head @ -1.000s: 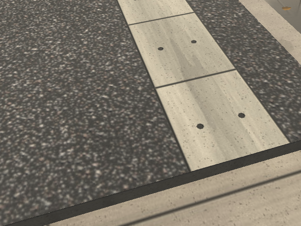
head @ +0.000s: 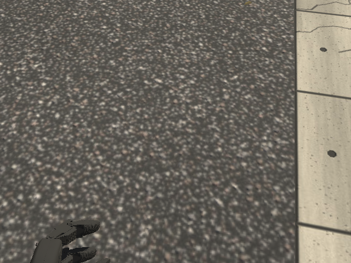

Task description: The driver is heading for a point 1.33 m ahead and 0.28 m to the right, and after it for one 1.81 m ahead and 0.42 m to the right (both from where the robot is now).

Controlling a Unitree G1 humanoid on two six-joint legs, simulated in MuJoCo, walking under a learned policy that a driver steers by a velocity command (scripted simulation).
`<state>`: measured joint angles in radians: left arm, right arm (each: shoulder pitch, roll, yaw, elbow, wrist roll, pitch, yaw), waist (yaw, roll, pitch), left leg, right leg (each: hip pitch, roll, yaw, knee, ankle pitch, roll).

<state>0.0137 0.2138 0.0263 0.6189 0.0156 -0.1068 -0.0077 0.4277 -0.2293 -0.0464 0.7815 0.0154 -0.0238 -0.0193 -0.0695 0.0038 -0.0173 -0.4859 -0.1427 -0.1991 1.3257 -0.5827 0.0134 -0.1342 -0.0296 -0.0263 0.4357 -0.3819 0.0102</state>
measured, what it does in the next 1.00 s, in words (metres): climbs: left foot 0.11 m higher, then right foot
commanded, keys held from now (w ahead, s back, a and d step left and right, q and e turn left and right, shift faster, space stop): w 1.00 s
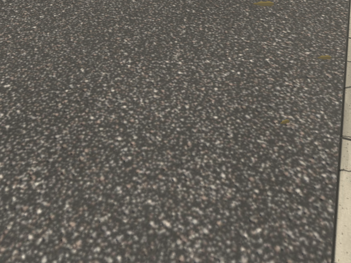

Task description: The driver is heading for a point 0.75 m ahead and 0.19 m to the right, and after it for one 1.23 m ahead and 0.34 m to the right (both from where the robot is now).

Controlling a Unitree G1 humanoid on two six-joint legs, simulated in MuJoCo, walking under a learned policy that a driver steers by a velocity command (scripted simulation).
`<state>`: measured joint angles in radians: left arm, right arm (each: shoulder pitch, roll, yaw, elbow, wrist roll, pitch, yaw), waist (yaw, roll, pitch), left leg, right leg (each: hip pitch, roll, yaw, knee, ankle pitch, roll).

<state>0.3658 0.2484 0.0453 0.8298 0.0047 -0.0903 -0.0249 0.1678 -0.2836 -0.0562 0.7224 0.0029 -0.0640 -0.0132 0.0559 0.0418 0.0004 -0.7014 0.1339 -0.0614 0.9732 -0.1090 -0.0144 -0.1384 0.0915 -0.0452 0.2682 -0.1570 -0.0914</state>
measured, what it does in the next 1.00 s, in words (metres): walks ahead, turning right: left foot, then right foot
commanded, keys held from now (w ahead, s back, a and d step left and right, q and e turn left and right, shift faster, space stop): w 0.20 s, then w+e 0.80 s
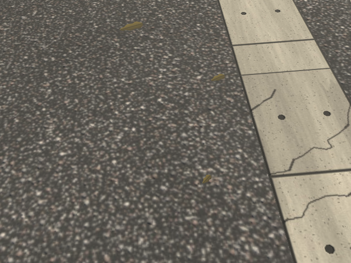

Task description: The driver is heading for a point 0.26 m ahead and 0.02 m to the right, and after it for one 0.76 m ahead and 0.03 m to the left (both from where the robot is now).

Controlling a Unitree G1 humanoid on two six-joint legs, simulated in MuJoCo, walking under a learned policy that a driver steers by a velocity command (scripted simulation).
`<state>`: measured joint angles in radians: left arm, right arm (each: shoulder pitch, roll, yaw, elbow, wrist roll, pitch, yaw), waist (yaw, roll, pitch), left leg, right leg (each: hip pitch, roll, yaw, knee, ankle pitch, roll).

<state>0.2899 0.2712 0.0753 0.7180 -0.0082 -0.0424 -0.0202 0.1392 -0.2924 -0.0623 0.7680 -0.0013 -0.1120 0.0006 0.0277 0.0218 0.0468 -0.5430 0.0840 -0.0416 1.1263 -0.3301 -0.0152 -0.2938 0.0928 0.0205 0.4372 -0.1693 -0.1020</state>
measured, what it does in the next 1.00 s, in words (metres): walks ahead: left foot, then right foot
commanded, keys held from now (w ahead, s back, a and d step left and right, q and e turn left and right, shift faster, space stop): w+e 0.52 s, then w+q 0.48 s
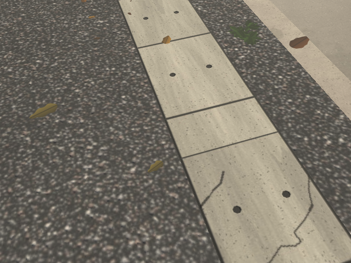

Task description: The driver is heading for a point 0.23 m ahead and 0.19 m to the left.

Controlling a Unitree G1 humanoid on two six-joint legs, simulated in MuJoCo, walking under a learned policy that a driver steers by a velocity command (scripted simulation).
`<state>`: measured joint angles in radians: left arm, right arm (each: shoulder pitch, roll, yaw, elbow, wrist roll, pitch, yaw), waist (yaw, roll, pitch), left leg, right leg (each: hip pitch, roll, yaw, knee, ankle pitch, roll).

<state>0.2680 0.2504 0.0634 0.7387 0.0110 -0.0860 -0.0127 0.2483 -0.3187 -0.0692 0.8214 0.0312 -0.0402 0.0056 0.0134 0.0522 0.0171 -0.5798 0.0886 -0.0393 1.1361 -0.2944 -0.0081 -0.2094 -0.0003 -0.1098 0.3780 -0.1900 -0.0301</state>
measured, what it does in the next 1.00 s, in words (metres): walks ahead: left foot, then right foot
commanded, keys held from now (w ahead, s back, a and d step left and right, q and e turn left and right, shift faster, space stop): w+q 0.14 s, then no key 0.86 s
